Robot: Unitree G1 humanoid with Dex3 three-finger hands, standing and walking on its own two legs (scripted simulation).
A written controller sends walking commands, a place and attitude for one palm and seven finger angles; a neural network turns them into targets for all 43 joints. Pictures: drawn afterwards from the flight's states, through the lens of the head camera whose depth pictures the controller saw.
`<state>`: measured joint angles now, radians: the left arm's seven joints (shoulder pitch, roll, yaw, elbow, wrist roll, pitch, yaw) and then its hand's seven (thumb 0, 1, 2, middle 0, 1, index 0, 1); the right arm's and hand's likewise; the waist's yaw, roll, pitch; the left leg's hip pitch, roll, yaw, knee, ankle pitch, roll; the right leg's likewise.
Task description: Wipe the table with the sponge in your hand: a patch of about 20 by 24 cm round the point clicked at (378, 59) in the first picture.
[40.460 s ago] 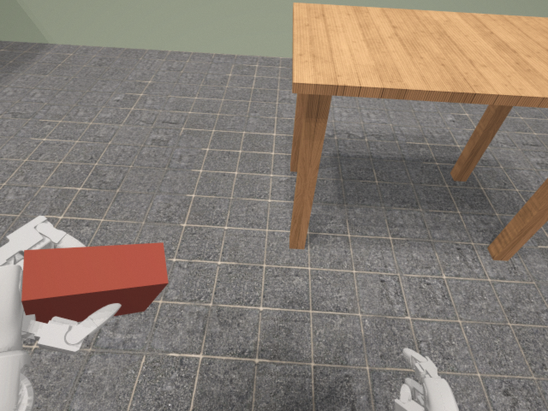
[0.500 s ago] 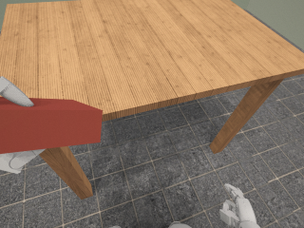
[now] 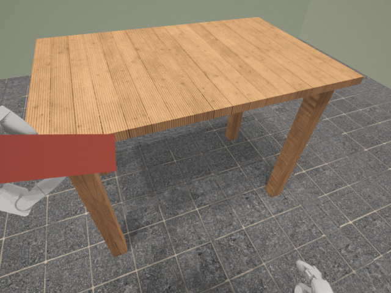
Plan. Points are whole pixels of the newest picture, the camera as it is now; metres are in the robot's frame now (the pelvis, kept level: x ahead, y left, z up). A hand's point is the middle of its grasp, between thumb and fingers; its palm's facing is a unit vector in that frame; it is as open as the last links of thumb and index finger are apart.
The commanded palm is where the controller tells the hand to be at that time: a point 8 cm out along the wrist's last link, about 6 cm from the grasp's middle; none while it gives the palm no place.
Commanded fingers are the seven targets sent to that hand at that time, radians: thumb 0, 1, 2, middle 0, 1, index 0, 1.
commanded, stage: stop stepping back and stand still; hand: left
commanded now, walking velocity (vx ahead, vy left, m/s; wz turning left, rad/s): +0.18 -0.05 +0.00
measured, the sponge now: (67, 154) +0.24 +0.19 +0.24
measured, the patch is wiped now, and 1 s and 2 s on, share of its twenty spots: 1.00 1.00 1.00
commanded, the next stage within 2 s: stand and wait in 0.36 s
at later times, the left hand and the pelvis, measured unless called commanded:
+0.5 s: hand out of the picture +0.16 +0.22 +0.27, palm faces +0.50 -0.80 -0.32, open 9.2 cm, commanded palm +0.10 +0.27 +0.29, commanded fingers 0.00 0.10 1.30 -1.20 -1.60 -1.20 -1.60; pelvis -0.04 -0.01 +0.00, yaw +3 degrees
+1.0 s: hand out of the picture +0.17 +0.26 +0.27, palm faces +0.50 -0.78 -0.37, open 9.2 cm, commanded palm +0.11 +0.30 +0.29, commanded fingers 0.00 0.10 1.30 -1.20 -1.60 -1.20 -1.60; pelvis -0.04 +0.02 +0.01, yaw +2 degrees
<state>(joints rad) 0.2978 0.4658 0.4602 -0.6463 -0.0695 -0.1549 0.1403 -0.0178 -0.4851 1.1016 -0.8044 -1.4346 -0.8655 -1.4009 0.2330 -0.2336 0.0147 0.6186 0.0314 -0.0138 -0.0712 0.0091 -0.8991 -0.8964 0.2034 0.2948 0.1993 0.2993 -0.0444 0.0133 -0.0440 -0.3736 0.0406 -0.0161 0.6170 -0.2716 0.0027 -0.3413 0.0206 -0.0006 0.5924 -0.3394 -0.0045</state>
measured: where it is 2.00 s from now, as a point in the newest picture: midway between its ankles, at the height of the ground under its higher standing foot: outside the picture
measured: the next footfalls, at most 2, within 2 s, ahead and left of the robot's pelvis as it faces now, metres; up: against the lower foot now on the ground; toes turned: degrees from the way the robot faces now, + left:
right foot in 0.38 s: +0.02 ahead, -0.10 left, +0.00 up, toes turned +0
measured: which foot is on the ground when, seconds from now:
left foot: down 0.00-1.00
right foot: down 0.00-0.22, up 0.24-0.36, down 0.38-1.00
